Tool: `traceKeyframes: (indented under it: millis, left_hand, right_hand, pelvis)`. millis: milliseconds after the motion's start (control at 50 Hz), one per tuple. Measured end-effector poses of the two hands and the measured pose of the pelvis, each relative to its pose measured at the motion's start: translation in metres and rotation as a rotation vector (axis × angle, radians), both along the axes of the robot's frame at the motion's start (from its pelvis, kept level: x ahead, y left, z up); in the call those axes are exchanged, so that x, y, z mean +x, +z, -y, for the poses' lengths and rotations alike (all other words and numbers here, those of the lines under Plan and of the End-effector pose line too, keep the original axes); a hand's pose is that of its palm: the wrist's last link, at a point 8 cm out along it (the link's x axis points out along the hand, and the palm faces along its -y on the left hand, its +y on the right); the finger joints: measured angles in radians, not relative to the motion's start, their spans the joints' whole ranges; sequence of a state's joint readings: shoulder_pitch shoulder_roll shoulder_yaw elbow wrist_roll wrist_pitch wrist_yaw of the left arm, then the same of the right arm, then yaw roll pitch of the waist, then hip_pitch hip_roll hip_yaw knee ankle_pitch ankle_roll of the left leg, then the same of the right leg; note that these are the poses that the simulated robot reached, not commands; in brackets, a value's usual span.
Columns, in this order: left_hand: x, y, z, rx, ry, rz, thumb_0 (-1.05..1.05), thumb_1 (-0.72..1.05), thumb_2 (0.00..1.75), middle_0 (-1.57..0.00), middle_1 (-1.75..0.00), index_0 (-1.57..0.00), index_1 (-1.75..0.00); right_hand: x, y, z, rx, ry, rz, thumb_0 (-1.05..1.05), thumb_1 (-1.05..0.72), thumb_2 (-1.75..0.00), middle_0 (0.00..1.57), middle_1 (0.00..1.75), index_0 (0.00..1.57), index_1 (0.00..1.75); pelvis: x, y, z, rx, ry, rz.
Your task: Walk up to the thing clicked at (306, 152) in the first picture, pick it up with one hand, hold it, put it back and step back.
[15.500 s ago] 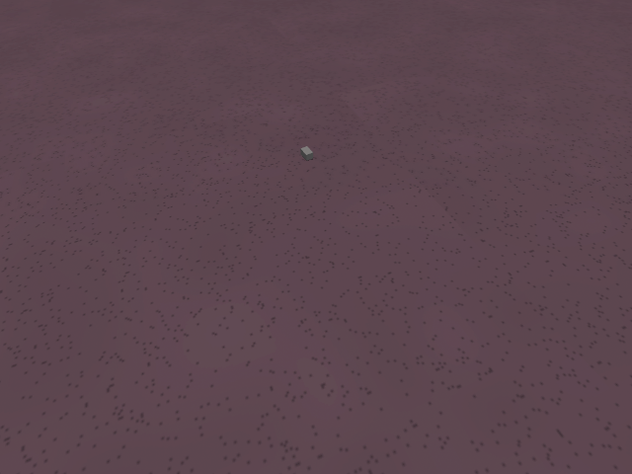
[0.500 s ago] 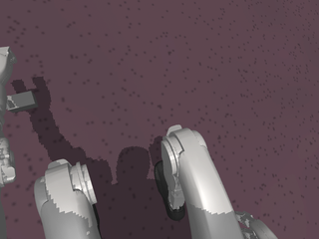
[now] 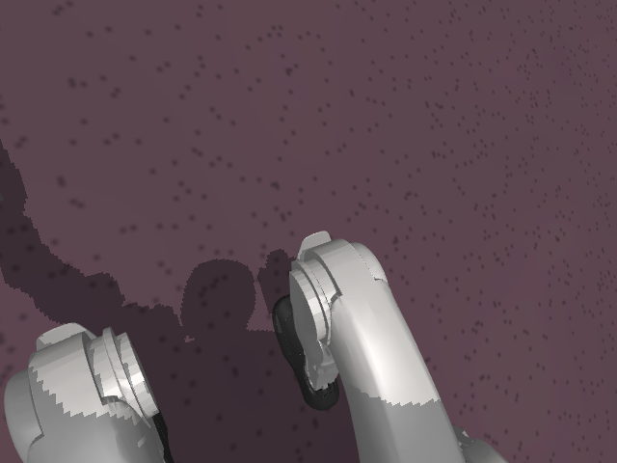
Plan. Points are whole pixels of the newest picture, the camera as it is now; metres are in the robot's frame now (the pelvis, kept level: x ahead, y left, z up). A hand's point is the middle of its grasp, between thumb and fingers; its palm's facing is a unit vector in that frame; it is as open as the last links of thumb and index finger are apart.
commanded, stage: rest palm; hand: left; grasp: from above
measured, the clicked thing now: out of the picture +0.50 +0.29 -0.29
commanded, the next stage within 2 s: close in 0.88 s
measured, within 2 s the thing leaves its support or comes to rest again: neither
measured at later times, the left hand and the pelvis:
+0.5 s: hand out of the picture +0.49 +0.29 -0.24, palm faces -0.45 -0.14 -0.88, open 13.4 cm; pelvis +0.00 +0.01 +0.00, yaw -2 degrees
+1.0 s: hand out of the picture +0.49 +0.28 -0.26, palm faces -0.43 -0.13 -0.89, open 13.1 cm; pelvis +0.00 +0.01 +0.00, yaw -3 degrees
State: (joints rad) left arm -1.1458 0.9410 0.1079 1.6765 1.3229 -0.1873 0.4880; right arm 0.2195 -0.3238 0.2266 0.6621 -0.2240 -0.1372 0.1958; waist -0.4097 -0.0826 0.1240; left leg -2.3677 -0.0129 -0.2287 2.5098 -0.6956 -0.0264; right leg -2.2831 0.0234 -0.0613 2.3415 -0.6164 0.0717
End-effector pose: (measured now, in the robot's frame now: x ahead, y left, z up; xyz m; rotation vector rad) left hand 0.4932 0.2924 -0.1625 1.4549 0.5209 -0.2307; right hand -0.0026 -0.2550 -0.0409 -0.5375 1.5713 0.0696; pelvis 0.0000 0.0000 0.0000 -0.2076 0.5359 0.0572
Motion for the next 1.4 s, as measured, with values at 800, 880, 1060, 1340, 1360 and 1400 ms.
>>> traceKeyframes:
  millis: [800, 880, 1060, 1340, 1360, 1400]
  left_hand:
    - [-0.001, -0.032, 0.01, -0.009, 0.007, 0.028, 0.0, -0.36, 0.86, -0.26, -0.78, -0.23, -0.8]
    - [-0.001, -0.034, 0.011, -0.005, 0.015, 0.032, 0.0, -0.35, 0.85, -0.27, -0.77, -0.24, -0.79]
    - [0.002, -0.038, 0.009, 0.002, 0.033, 0.022, 0.0, -0.3, 0.81, -0.3, -0.76, -0.28, -0.78]
    - [0.001, -0.037, 0.004, 0.009, 0.036, -0.003, 0.0, -0.11, 0.67, -0.4, -0.71, -0.4, -0.7]
    - [0.0, -0.037, 0.004, 0.006, 0.035, -0.004, 0.0, -0.1, 0.66, -0.41, -0.7, -0.41, -0.69]
    - [-0.001, -0.038, 0.005, 0.001, 0.029, -0.004, 0.0, -0.08, 0.64, -0.43, -0.69, -0.43, -0.68]
  right_hand:
    - [0.013, 0.015, -0.023, 0.062, 0.124, 0.035, 0.0, -0.9, -0.9, 0.2, 0.3, 0.2, 0.3]
    - [0.011, 0.016, -0.025, 0.071, 0.13, 0.029, 0.0, -0.9, -0.9, 0.2, 0.3, 0.2, 0.3]
    - [0.006, 0.016, -0.028, 0.089, 0.126, 0.012, 0.0, -0.9, -0.9, 0.2, 0.3, 0.2, 0.3]
    - [0.001, 0.017, -0.029, 0.091, 0.108, -0.011, 0.0, -0.9, -0.9, 0.2, 0.3, 0.2, 0.3]
    - [0.001, 0.017, -0.029, 0.09, 0.108, -0.01, 0.0, -0.9, -0.9, 0.2, 0.3, 0.2, 0.3]
    - [0.002, 0.018, -0.028, 0.085, 0.11, -0.01, 0.0, -0.9, -0.9, 0.2, 0.3, 0.2, 0.3]
  pelvis:
    - [-0.002, 0.0, -0.011, -0.059, -0.02, 0.048]
    - [-0.003, 0.0, -0.012, -0.063, -0.022, 0.049]
    - [-0.003, 0.001, -0.012, -0.065, -0.024, 0.049]
    - [-0.002, 0.004, -0.01, -0.065, -0.028, 0.041]
    - [-0.002, 0.004, -0.01, -0.065, -0.029, 0.041]
    - [-0.003, 0.005, -0.01, -0.065, -0.029, 0.042]
